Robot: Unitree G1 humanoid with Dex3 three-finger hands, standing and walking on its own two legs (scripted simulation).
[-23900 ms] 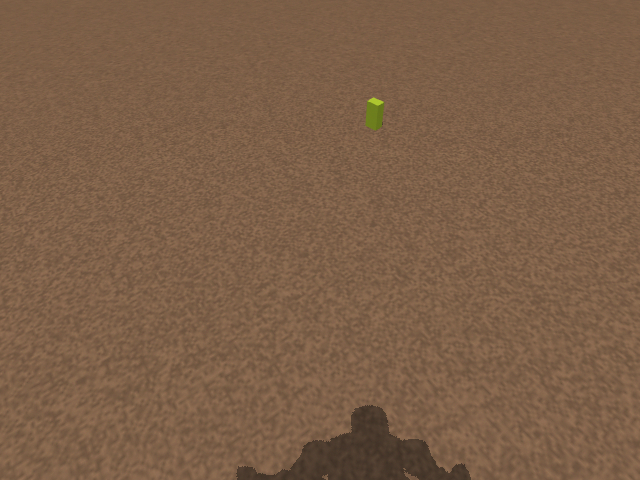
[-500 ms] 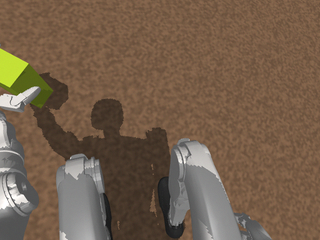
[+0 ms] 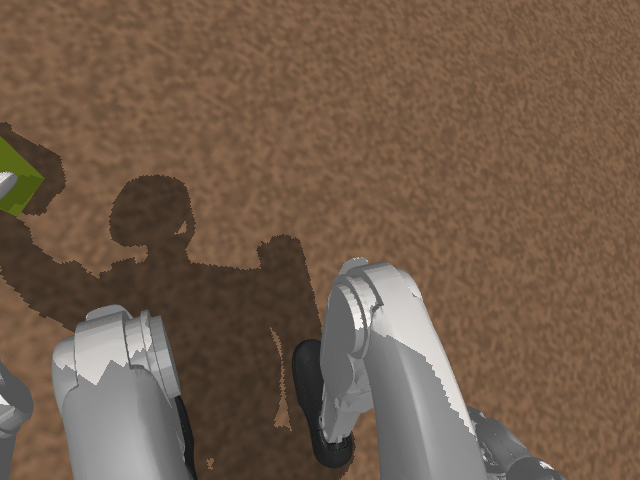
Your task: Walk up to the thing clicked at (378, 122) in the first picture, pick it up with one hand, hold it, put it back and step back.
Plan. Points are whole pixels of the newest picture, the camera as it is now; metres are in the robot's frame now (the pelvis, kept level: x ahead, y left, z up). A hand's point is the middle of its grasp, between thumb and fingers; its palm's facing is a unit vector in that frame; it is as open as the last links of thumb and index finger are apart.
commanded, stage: crouch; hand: left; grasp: from the side
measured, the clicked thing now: out of the picture +0.49 +0.31 -0.11
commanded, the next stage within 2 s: lower in 0.18 s
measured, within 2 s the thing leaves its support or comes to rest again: rests again in 1.70 s
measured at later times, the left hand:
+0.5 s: hand out of the picture +0.48 +0.32 -0.14, palm faces +0.44 -0.90 -0.02, open 12.1 cm
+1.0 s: hand out of the picture +0.49 +0.32 -0.18, palm faces +0.44 -0.90 -0.03, open 12.1 cm
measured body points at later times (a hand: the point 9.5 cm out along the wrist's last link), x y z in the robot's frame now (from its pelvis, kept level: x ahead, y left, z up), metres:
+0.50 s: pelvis +0.00 +0.00 -0.01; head +0.25 +0.13 +0.34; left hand +0.45 +0.37 -0.13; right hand +0.09 -0.27 -0.08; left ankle +0.08 +0.12 -0.28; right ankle +0.11 -0.11 -0.28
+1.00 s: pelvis -0.01 +0.01 -0.02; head +0.26 +0.16 +0.30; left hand +0.46 +0.37 -0.18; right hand +0.10 -0.26 -0.06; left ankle +0.08 +0.12 -0.28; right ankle +0.11 -0.11 -0.28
